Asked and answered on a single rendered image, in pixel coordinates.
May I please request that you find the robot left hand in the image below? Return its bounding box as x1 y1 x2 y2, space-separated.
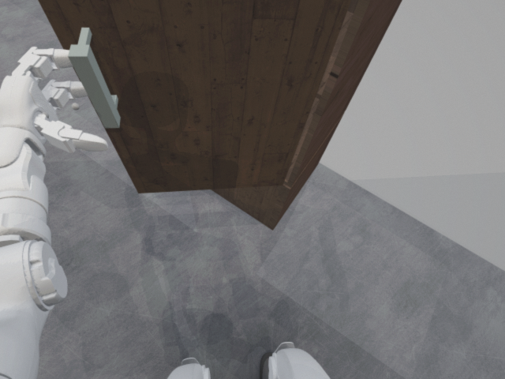
0 47 108 153

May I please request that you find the left robot thigh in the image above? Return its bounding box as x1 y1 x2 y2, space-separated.
167 363 211 379

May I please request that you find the robot left forearm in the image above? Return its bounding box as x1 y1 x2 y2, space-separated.
0 127 51 247

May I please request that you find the cupboard door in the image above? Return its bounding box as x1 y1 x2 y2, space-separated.
38 0 351 193

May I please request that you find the left robot upper arm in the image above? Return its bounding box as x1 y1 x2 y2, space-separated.
0 240 68 379

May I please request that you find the handle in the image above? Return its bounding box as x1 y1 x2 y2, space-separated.
68 28 121 129

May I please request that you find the robot right shin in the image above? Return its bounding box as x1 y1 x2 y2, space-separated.
268 342 294 379

